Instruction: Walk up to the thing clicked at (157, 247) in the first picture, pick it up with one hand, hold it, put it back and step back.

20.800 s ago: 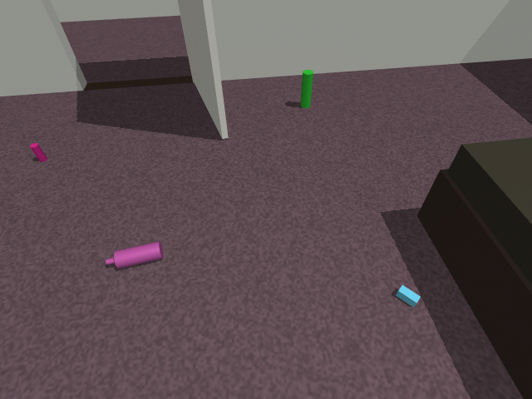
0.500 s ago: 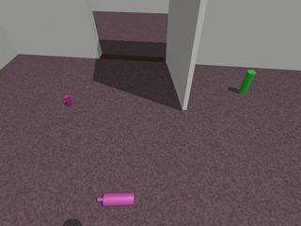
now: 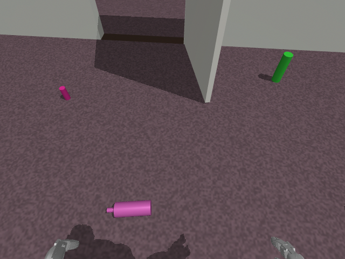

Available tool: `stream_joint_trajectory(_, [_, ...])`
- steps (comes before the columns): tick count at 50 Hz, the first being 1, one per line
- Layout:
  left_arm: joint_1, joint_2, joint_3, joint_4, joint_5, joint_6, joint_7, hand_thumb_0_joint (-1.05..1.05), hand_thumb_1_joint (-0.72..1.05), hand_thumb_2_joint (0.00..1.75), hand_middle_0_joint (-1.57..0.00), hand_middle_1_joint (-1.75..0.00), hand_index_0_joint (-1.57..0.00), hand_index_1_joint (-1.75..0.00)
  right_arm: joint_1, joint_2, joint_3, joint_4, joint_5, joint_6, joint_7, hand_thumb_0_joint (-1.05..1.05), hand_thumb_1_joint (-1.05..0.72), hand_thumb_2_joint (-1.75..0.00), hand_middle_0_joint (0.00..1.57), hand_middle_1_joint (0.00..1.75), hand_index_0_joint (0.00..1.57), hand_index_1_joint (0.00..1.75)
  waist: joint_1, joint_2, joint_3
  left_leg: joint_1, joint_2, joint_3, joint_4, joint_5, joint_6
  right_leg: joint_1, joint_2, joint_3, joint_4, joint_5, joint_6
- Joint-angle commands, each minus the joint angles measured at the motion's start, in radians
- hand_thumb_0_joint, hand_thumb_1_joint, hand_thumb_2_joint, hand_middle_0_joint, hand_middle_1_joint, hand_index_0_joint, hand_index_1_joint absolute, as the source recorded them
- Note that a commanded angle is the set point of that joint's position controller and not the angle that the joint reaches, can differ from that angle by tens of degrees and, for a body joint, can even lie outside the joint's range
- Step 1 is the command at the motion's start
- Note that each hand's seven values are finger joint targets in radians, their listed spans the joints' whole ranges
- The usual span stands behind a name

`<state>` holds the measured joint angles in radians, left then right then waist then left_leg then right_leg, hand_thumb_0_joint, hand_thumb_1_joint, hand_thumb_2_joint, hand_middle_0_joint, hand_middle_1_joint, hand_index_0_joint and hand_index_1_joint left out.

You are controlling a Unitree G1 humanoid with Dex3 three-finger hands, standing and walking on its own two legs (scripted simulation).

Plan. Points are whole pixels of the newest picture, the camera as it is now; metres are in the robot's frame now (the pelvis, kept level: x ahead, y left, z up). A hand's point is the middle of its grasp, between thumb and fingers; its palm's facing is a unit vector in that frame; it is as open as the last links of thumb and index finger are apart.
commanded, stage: rise first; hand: left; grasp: from above
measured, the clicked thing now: (129, 208) +0.45 +0.24 -0.70
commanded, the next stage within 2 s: none
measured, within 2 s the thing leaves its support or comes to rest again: neither
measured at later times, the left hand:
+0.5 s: hand out of the picture +0.13 +0.25 -0.20, palm faces -0.20 -0.85 -0.49, open 14.1 cm
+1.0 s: hand (98, 245) +0.23 +0.28 -0.38, palm faces -0.44 -0.45 -0.77, open 14.2 cm
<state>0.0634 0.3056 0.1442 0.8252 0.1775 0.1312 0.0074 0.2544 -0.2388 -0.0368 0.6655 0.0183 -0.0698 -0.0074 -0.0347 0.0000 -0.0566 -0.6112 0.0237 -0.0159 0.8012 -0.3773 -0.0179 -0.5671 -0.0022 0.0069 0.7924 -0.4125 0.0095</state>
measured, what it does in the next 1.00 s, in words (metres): lowers itself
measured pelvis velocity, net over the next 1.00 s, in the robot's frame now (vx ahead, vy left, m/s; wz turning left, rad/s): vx -0.07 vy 0.00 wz -0.04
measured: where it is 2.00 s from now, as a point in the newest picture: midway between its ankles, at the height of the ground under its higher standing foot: outside the picture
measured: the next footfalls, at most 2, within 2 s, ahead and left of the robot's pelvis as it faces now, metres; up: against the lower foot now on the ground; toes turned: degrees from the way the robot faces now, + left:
none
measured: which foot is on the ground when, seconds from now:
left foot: down 0.00-1.00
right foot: down 0.00-1.00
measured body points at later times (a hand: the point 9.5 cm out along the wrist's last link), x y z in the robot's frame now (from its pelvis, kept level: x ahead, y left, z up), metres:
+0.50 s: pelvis -0.01 +0.01 -0.07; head +0.10 +0.03 +0.37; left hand +0.14 +0.30 -0.17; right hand +0.18 -0.23 -0.15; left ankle +0.01 +0.13 -0.70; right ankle -0.01 -0.13 -0.70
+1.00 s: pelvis -0.07 +0.00 -0.23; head +0.12 +0.01 +0.18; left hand +0.26 +0.30 -0.33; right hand +0.11 -0.27 -0.35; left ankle +0.01 +0.13 -0.70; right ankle -0.02 -0.13 -0.70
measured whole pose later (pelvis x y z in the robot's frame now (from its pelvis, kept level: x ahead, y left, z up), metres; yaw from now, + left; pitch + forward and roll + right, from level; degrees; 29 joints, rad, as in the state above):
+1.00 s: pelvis -0.07 +0.00 -0.23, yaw -2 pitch +33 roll -3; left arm -0.25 0.47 0.09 0.74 0.72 -0.06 0.13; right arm 0.07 -0.28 -0.06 0.66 -0.01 -0.19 0.04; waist -0.03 0.01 -0.19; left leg -1.77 0.03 -0.07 1.85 -0.66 -0.03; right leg -1.71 0.02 -0.02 1.83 -0.71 0.01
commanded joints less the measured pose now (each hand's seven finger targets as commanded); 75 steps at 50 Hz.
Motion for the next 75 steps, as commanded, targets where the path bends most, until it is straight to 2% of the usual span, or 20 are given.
stream_joint_trajectory(1, [0.009, 0.183, 0.044, -0.253, 0.026, -0.016, 0.016, 0.0, -0.55, 0.98, -0.07, -1.07, -0.07, -1.07, -0.023, -0.161, -0.062, -0.162, 0.001, -0.06, -0.014, 0.0, -0.89, -0.9, 0.2, 0.3, 0.2, 0.3, 0.015, 0.052, -0.224, 0.064, -0.02, 0.015, 0.011, 0.196, 0.018, -0.038, 0.017, -0.036, 0.007, 0.185, -0.023])
stream_joint_trajectory(8, [0.142, 0.178, 0.043, -0.426, 0.066, 0.034, 0.027, 0.0, -0.56, 0.98, -0.07, -1.06, -0.07, -1.06, -0.012, -0.15, -0.063, -0.201, -0.005, -0.077, -0.015, 0.0, -0.9, -0.9, 0.2, 0.3, 0.2, 0.3, 0.009, 0.047, -0.313, 0.01, -0.01, 0.006, 0.148, 0.313, 0.033, -0.102, 0.014, -0.032, 0.109, 0.286, -0.014])
stream_joint_trajectory(19, [0.274, 0.145, 0.011, -0.579, 0.111, 0.099, 0.04, 0.0, -0.54, 0.94, -0.07, -1.07, -0.09, -1.06, -0.045, -0.141, -0.055, -0.265, -0.01, -0.104, -0.013, 0.0, -0.91, -0.9, 0.2, 0.3, 0.2, 0.3, 0.001, 0.083, -0.316, -0.108, -0.002, -0.018, 0.238, 0.238, 0.026, -0.252, 0.023, -0.05, 0.225, 0.181, -0.026])
stream_joint_trajectory(24, [0.315, 0.149, 0.021, -0.619, 0.132, 0.097, 0.051, 0.0, -0.57, 0.93, -0.1, -1.07, -0.11, -1.05, -0.057, -0.134, -0.051, -0.287, -0.01, -0.119, -0.014, 0.0, -0.95, -0.91, 0.2, 0.3, 0.2, 0.3, 0.005, 0.081, -0.333, -0.18, -0.008, -0.025, 0.286, 0.171, 0.027, -0.299, 0.026, -0.053, 0.277, 0.14, -0.027])
stream_joint_trajectory(28, [0.203, 0.174, 0.012, -0.611, 0.167, 0.068, 0.059, 0.0, -0.61, 0.97, -0.09, -1.05, -0.09, -1.05, -0.07, -0.143, -0.047, -0.275, -0.009, -0.132, -0.013, 0.0, -0.95, -0.91, 0.2, 0.3, 0.2, 0.3, -0.018, 0.084, -0.328, -0.261, -0.006, -0.031, 0.352, 0.127, 0.027, -0.405, 0.025, -0.05, 0.349, 0.102, -0.029])
stream_joint_trajectory(34, [0.017, 0.198, -0.014, -0.466, 0.28, -0.036, 0.077, 0.0, -0.59, 0.99, -0.08, -1.04, -0.07, -1.05, -0.099, -0.166, -0.052, -0.23, -0.012, -0.166, 0.0, 0.0, -0.92, -0.9, 0.2, 0.3, 0.2, 0.3, -0.026, 0.094, -0.367, -0.438, -0.013, -0.041, 0.489, -0.037, 0.022, -0.627, 0.021, -0.039, 0.516, -0.025, -0.034])
stream_joint_trajectory(41, [-0.192, 0.33, 0.028, -0.332, 0.436, -0.149, 0.133, 0.0, -0.59, 1.01, -0.09, -1.05, -0.08, -1.06, -0.109, -0.196, -0.066, -0.15, -0.011, -0.179, 0.014, 0.0, -0.91, -0.91, 0.2, 0.3, 0.2, 0.3, 0.012, 0.116, -0.55, -0.579, -0.02, -0.023, 0.692, 0.01, 0.026, -0.799, 0.031, -0.036, 0.706, 0.005, -0.038])
stream_joint_trajectory(47, [-0.384, 0.387, 0.027, -0.198, 0.545, -0.209, 0.152, 0.0, -0.59, 1.03, -0.07, -1.07, -0.06, -1.08, -0.08, -0.204, -0.08, -0.086, -0.019, -0.154, 0.035, 0.0, -0.9, -0.9, 0.2, 0.3, 0.2, 0.3, 0.018, 0.075, -0.661, -0.745, -0.023, 0.0, 0.865, 0.019, 0.04, -0.876, 0.041, -0.037, 0.813, 0.022, -0.033])
stream_joint_trajectory(49, [-0.46, 0.43, 0.038, -0.134, 0.592, -0.23, 0.16, 0.0, -0.57, 1.03, -0.07, -1.06, -0.06, -1.07, -0.068, -0.208, -0.085, -0.068, -0.021, -0.143, 0.041, 0.0, -0.89, -0.9, 0.2, 0.3, 0.2, 0.3, 0.017, 0.06, -0.666, -0.82, -0.025, 0.006, 0.91, -0.028, 0.042, -0.9, 0.044, -0.038, 0.84, -0.013, -0.033])
stream_joint_trajectory(52, [-0.593, 0.445, 0.019, -0.079, 0.644, -0.271, 0.167, 0.0, -0.56, 1.04, -0.07, -1.05, -0.06, -1.06, -0.044, -0.209, -0.092, -0.031, -0.03, -0.126, 0.05, 0.0, -0.88, -0.9, 0.2, 0.3, 0.2, 0.3, 0.003, 0.055, -0.684, -0.893, -0.021, 0.011, 0.973, -0.096, 0.043, -0.958, 0.046, -0.045, 0.885, -0.07, -0.033])
stream_joint_trajectory(53, [-0.649, 0.483, 0.032, -0.101, 0.664, -0.288, 0.173, 0.0, -0.55, 1.04, -0.06, -1.05, -0.05, -1.06, -0.05, -0.213, -0.096, -0.04, -0.031, -0.122, 0.051, 0.0, -0.87, -0.89, 0.2, 0.3, 0.2, 0.3, 0.012, 0.053, -0.715, -0.901, -0.02, 0.009, 0.985, -0.108, 0.042, -0.966, 0.048, -0.049, 0.9, -0.088, -0.034])
stream_joint_trajectory(59, [-0.794, 0.547, 0.042, -0.004, 0.77, -0.334, 0.221, 0.0, -0.56, 1.06, -0.05, -1.04, -0.04, -1.05, -0.01, -0.219, -0.094, -0.002, -0.049, -0.078, 0.058, 0.0, -0.86, -0.89, 0.2, 0.3, 0.2, 0.3, -0.003, 0.067, -0.752, -0.976, -0.019, 0.009, 1.072, -0.123, 0.045, -1.029, 0.054, -0.069, 0.979, -0.107, -0.034])
stream_joint_trajectory(62, [-0.864, 0.559, 0.031, 0.028, 0.809, -0.342, 0.245, 0.0, -0.55, 1.05, -0.05, -1.04, -0.04, -1.04, -0.006, -0.223, -0.095, 0.004, -0.059, -0.053, 0.062, 0.0, -0.87, -0.9, 0.2, 0.3, 0.2, 0.3, -0.012, 0.104, -0.73, -0.984, -0.017, -0.002, 1.086, -0.18, 0.042, -1.117, 0.058, -0.09, 1.016, -0.167, -0.042])
stream_joint_trajectory(65, [-0.862, 0.575, 0.035, 0.127, 0.852, -0.342, 0.268, 0.0, -0.56, 1.05, -0.05, -1.02, -0.04, -1.03, 0.018, -0.219, -0.089, 0.036, -0.068, -0.022, 0.068, 0.0, -0.88, -0.9, 0.2, 0.3, 0.2, 0.3, -0.021, 0.092, -0.691, -1.038, -0.02, -0.006, 1.109, -0.219, 0.045, -1.151, 0.06, -0.101, 1.043, -0.208, -0.042])
stream_joint_trajectory(68, [-0.999, 0.612, 0.03, 0.065, 0.893, -0.357, 0.286, 0.0, -0.56, 1.05, -0.05, -1.01, -0.05, -1.01, 0.015, -0.232, -0.082, 0.019, -0.077, -0.005, 0.073, 0.0, -0.89, -0.9, 0.2, 0.3, 0.2, 0.3, -0.035, 0.192, -0.74, -0.988, -0.017, -0.021, 1.129, -0.185, 0.038, -1.209, 0.057, -0.115, 1.103, -0.163, -0.049])
stream_joint_trajectory(71, [-0.979, 0.572, 0.003, 0.173, 0.921, -0.36, 0.301, 0.0, -0.57, 1.06, -0.05, -0.99, -0.04, -1.0, 0.024, -0.233, -0.076, 0.033, -0.082, 0.01, 0.078, 0.0, -0.89, -0.9, 0.2, 0.3, 0.2, 0.3, -0.062, 0.154, -0.674, -1.034, -0.018, -0.032, 1.152, -0.187, 0.04, -1.261, 0.058, -0.128, 1.126, -0.16, -0.049])
stream_joint_trajectory(72, [-0.956, 0.588, 0.005, 0.252, 0.935, -0.357, 0.305, 0.0, -0.58, 1.06, -0.05, -0.99, -0.04, -1.0, 0.042, -0.235, -0.069, 0.061, -0.086, 0.015, 0.079, 0.0, -0.9, -0.9, 0.2, 0.3, 0.2, 0.3, -0.067, 0.151, -0.639, -1.06, -0.018, -0.037, 1.158, -0.211, 0.041, -1.285, 0.059, -0.131, 1.137, -0.178, -0.049])
stream_joint_trajectory(73, [-1.034, 0.59, -0.003, 0.168, 0.942, -0.37, 0.31, 0.0, -0.58, 1.06, -0.05, -0.99, -0.04, -1.0, 0.029, -0.234, -0.074, 0.043, -0.089, 0.016, 0.081, 0.0, -0.89, -0.9, 0.2, 0.3, 0.2, 0.3, -0.063, 0.185, -0.672, -1.036, -0.018, -0.04, 1.156, -0.208, 0.038, -1.296, 0.057, -0.132, 1.146, -0.173, -0.053])
stream_joint_trajectory(74, [-1.077, 0.64, 0.008, 0.165, 0.965, -0.376, 0.315, 0.0, -0.58, 1.07, -0.05, -0.98, -0.04, -0.99, 0.028, -0.241, -0.07, 0.047, -0.091, 0.019, 0.08, 0.0, -0.89, -0.9, 0.2, 0.3, 0.2, 0.3, -0.055, 0.222, -0.69, -1.019, -0.017, -0.041, 1.16, -0.208, 0.034, -1.307, 0.057, -0.132, 1.161, -0.176, -0.056])
stream_joint_trajectory(75, [-1.031, 0.622, 0.001, 0.238, 0.981, -0.371, 0.318, 0.0, -0.58, 1.06, -0.06, -0.98, -0.04, -0.99, 0.029, -0.243, -0.066, 0.054, -0.093, 0.023, 0.083, 0.0, -0.9, -0.9, 0.2, 0.3, 0.2, 0.3, -0.061, 0.226, -0.657, -1.025, -0.016, -0.046, 1.161, -0.208, 0.031, -1.326, 0.056, -0.138, 1.177, -0.174, -0.055])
